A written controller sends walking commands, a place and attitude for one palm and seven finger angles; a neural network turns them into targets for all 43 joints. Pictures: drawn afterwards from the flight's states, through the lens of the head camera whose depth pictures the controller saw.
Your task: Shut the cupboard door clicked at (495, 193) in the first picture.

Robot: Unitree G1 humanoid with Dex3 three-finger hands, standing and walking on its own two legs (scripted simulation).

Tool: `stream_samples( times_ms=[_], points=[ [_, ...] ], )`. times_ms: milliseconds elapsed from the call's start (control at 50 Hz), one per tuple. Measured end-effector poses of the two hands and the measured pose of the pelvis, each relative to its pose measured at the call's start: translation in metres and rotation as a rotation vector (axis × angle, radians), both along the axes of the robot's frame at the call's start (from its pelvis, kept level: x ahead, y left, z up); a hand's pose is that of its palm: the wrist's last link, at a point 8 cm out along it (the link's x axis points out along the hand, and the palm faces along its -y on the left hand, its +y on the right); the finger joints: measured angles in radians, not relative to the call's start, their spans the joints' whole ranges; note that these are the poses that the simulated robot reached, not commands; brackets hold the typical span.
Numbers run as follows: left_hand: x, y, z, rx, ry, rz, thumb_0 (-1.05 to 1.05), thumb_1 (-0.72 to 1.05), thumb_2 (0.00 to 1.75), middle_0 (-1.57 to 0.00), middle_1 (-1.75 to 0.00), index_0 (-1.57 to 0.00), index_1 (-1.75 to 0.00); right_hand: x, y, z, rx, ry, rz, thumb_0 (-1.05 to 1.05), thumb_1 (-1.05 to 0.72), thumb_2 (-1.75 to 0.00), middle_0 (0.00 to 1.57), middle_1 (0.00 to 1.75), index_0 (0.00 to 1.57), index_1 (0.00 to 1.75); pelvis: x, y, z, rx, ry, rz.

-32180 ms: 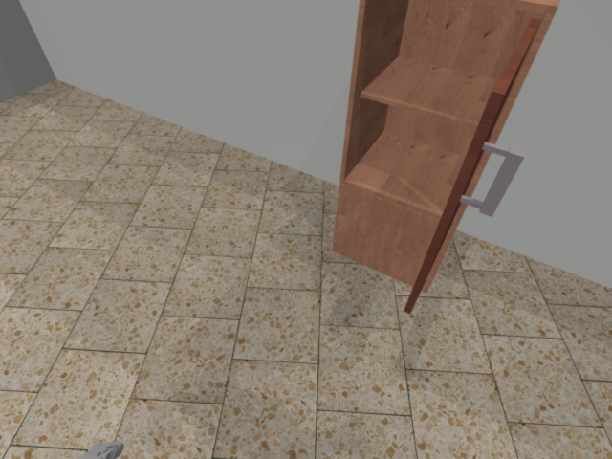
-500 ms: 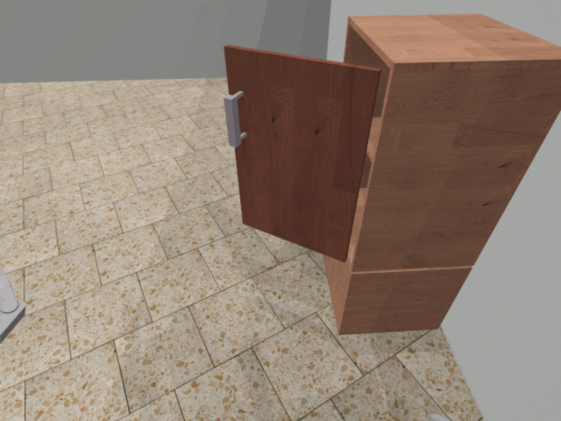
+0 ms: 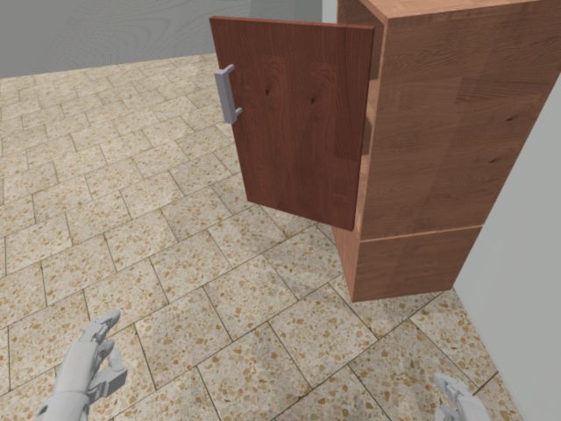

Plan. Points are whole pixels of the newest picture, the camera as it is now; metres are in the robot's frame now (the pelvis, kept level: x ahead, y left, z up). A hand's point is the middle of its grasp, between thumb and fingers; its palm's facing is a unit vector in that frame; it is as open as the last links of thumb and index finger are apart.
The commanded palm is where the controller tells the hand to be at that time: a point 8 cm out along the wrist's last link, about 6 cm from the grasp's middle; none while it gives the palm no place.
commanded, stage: let the arm hang, fingers relaxed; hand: left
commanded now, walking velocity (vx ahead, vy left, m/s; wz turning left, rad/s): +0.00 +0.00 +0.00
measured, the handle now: (230, 94) +0.86 +0.18 +0.08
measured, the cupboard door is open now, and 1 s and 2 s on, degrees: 58 58 58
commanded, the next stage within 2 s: look to check the result in 0.94 s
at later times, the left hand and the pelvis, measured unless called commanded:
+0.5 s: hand out of the picture -0.14 +0.18 -0.15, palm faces +0.07 -0.97 -0.23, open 7.3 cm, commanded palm none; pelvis -0.03 +0.00 +0.01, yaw +2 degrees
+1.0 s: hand out of the picture -0.06 +0.14 -0.17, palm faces +0.06 -0.99 -0.13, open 7.3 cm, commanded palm none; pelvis -0.02 -0.01 +0.01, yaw +1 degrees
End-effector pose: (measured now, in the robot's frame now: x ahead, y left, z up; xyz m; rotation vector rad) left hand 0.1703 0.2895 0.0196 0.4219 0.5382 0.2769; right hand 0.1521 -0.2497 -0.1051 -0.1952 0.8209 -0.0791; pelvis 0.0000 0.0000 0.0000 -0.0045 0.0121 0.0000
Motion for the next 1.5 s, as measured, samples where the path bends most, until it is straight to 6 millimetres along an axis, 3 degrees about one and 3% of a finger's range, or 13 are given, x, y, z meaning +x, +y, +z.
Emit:
stream_samples(
  times_ms=[40,100,120,180,240,320,400,460,560,820,1020,1260,1500],
  points=[
    [-0.035,-0.024,-0.057,-0.115,0.212,0.016,0.01,0.91,0.9,-0.2,-0.3,-0.19,-0.3,-0.021,-0.001,-0.007,-0.009,0.071,-0.008,0.01,-0.9,-0.9,0.2,0.3,0.2,0.3,-0.005,-0.002,0.0,-0.001,-0.014,0.014],
    [-0.096,-0.065,-0.123,-0.285,0.451,0.039,0.01,0.91,0.9,-0.2,-0.3,-0.19,-0.3,-0.059,-0.001,-0.011,-0.043,0.202,-0.015,0.01,-0.9,-0.9,0.2,0.3,0.2,0.3,-0.008,-0.006,-0.002,-0.004,-0.039,0.031],
    [-0.117,-0.076,-0.139,-0.335,0.515,0.06,0.01,0.92,0.9,-0.2,-0.3,-0.2,-0.3,-0.073,-0.001,-0.012,-0.056,0.251,-0.021,0.01,-0.9,-0.9,0.2,0.3,0.2,0.3,-0.009,-0.007,-0.002,-0.007,-0.046,0.035],
    [-0.165,-0.074,-0.166,-0.378,0.642,0.157,-0.01,1.01,0.9,-0.21,-0.3,-0.21,-0.3,-0.114,-0.001,-0.01,-0.087,0.391,-0.044,0.01,-0.9,-0.9,0.2,0.3,0.2,0.3,-0.012,-0.01,-0.001,-0.017,-0.058,0.047],
    [-0.208,-0.072,-0.173,-0.4,0.781,0.191,-0.01,1.01,0.9,-0.21,-0.3,-0.21,-0.3,-0.148,0.001,-0.008,-0.103,0.499,-0.076,0.01,-0.9,-0.9,0.2,0.3,0.2,0.3,-0.016,-0.009,0.003,-0.028,-0.054,0.05],
    [-0.257,-0.068,-0.162,-0.396,0.915,0.237,0.0,0.97,0.9,-0.21,-0.3,-0.2,-0.3,-0.18,0.008,-0.01,-0.088,0.592,-0.101,0.01,-0.9,-0.9,0.2,0.3,0.2,0.3,-0.023,-0.003,0.009,-0.028,-0.038,0.046],
    [-0.292,-0.063,-0.146,-0.367,0.989,0.281,0.0,0.94,0.9,-0.2,-0.3,-0.2,-0.3,-0.193,0.016,-0.018,-0.046,0.619,-0.113,0.01,-0.9,-0.9,0.2,0.3,0.2,0.3,-0.028,0.001,0.013,-0.022,-0.035,0.041],
    [-0.307,-0.061,-0.139,-0.346,1.012,0.301,0.0,0.93,0.9,-0.2,-0.3,-0.2,-0.3,-0.192,0.023,-0.024,-0.012,0.602,-0.121,0.01,-0.9,-0.9,0.2,0.3,0.2,0.3,-0.029,0.002,0.014,-0.02,-0.045,0.034],
    [-0.306,-0.062,-0.142,-0.333,1.007,0.292,0.01,0.92,0.9,-0.2,-0.3,-0.2,-0.3,-0.186,0.034,-0.031,0.032,0.559,-0.137,0.01,-0.9,-0.9,0.2,0.3,0.2,0.3,-0.029,0.002,0.013,-0.018,-0.066,0.022],
    [-0.242,-0.092,-0.155,-0.395,0.862,0.198,0.0,0.91,0.9,-0.2,-0.3,-0.2,-0.3,-0.207,0.04,-0.03,0.05,0.606,-0.165,0.01,-0.91,-0.9,0.2,0.3,0.2,0.3,-0.028,-0.002,0.014,-0.005,-0.051,0.018],
    [-0.234,-0.101,-0.159,-0.413,0.887,0.194,0.0,0.91,0.9,-0.2,-0.3,-0.2,-0.3,-0.214,0.04,-0.026,0.046,0.652,-0.185,0.01,-0.9,-0.9,0.2,0.3,0.2,0.3,-0.019,-0.006,0.013,-0.009,-0.05,0.021],
    [-0.239,-0.092,-0.153,-0.392,0.929,0.235,0.0,0.91,0.9,-0.2,-0.3,-0.2,-0.3,-0.183,0.041,-0.027,0.044,0.625,-0.154,0.01,-0.9,-0.9,0.2,0.3,0.2,0.3,-0.008,-0.006,0.015,-0.006,-0.046,0.021],
    [-0.23,-0.091,-0.152,-0.383,0.925,0.229,0.0,0.91,0.9,-0.2,-0.3,-0.2,-0.3,-0.157,0.026,-0.025,0.011,0.584,-0.145,0.02,-0.92,-0.9,0.2,0.3,0.2,0.3,0.0,-0.006,0.016,0.0,-0.052,0.015]
  ],
)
